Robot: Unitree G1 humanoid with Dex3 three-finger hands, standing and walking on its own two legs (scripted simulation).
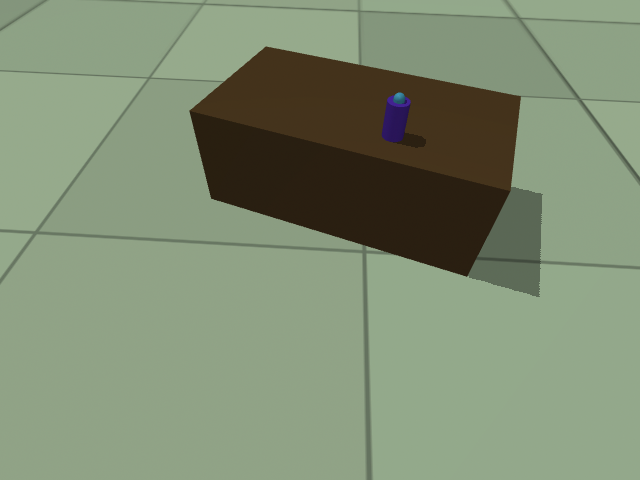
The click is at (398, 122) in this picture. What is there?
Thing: necked bottle
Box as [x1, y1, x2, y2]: [382, 92, 410, 141]
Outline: 400,92 390,96 387,99 382,129 382,137 389,141 398,141 403,136 410,101
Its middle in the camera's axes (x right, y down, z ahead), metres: +0.26 -0.44 +1.36
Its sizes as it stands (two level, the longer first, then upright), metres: 0.079 0.079 0.164
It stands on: a support 0.45 m high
